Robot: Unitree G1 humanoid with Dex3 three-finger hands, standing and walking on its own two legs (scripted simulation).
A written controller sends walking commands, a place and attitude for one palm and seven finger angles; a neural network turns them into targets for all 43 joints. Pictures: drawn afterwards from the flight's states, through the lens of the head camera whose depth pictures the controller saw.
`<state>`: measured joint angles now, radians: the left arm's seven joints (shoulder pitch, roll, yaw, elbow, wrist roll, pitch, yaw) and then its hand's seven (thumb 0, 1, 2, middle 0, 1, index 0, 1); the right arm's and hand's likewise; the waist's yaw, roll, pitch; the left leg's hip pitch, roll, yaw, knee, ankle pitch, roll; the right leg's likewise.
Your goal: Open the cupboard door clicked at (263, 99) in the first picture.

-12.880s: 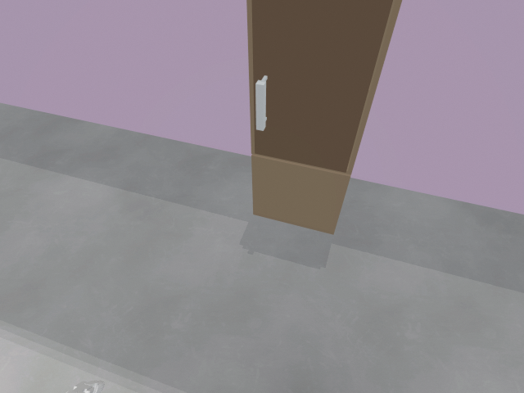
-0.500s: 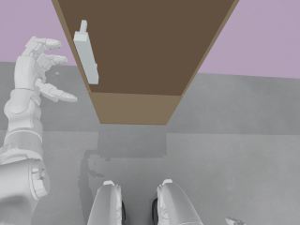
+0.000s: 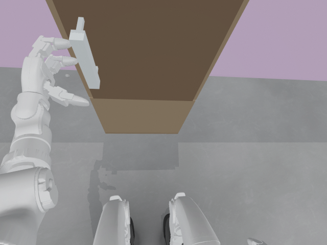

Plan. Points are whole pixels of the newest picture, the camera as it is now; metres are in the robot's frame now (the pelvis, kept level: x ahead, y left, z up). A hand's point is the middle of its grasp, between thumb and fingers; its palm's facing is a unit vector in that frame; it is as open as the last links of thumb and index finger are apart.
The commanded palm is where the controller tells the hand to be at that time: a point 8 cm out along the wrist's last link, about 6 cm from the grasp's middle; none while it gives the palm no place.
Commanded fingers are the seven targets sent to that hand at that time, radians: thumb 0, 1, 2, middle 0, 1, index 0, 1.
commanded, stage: slide the fingers in behind the handle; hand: left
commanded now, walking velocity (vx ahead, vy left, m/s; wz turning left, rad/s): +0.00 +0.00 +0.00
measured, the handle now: (88, 56) +0.55 +0.15 +0.04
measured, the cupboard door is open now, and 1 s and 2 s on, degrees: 0 0 0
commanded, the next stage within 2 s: close the thumb around the handle in 1.16 s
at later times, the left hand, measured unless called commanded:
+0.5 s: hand (82, 75) +0.50 +0.16 +0.04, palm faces -0.04 -1.00 -0.03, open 13.9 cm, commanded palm +0.48 +0.19 +0.04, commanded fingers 0.00 -0.50 0.30 -0.30 -1.20 -0.30 -1.20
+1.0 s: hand (92, 75) +0.50 +0.14 +0.04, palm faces -0.01 -1.00 -0.03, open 13.9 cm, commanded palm +0.47 +0.18 +0.04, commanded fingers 0.00 -0.50 0.30 -0.30 -1.20 -0.30 -1.20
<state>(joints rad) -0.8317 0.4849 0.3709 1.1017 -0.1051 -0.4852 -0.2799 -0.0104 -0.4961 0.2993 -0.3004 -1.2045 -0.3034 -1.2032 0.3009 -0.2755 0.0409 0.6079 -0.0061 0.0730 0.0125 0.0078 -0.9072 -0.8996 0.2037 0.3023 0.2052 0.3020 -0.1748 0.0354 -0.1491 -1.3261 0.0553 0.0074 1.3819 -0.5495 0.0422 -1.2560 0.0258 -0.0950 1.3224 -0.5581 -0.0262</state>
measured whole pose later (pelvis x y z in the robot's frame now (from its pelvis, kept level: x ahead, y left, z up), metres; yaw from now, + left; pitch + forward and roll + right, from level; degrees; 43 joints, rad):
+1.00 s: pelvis +0.01 +0.00 +0.01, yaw +0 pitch +27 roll -3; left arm -0.80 0.35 0.30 1.09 -0.07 -0.54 -0.12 -0.01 -0.50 0.30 -0.30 -1.20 -0.30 -1.20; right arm 0.30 -0.25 0.02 0.60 -0.02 0.10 0.05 0.01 -0.91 -0.90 0.20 0.30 0.20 0.30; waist -0.17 0.04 -0.16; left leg -1.28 0.05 0.03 1.35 -0.55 0.04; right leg -1.23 0.02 -0.07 1.32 -0.57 -0.03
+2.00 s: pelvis +0.00 +0.00 +0.01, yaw +1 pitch +27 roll -3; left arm -0.83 0.32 0.28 1.11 -0.06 -0.55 -0.11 0.01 0.65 0.80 -0.38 -1.35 -0.35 -1.35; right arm 0.31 -0.25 0.02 0.62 -0.03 0.10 0.05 0.01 -0.91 -0.90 0.20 0.30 0.20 0.30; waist -0.16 0.04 -0.17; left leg -1.28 0.04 0.02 1.35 -0.55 0.04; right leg -1.23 0.02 -0.08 1.32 -0.57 -0.03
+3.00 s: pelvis +0.03 -0.04 +0.04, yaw +4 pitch +21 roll +0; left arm 0.14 -0.09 -0.28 0.28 0.13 -0.43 0.53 0.02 0.63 0.71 -0.26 -1.29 -0.33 -1.33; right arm 0.15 -0.15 0.03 0.54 -0.07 -0.04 0.06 0.01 -0.91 -0.90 0.20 0.30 0.20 0.30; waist -0.02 0.02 -0.22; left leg -1.04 0.02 -0.01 1.22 -0.54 -0.02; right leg -0.99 0.01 -0.10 1.23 -0.60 -0.08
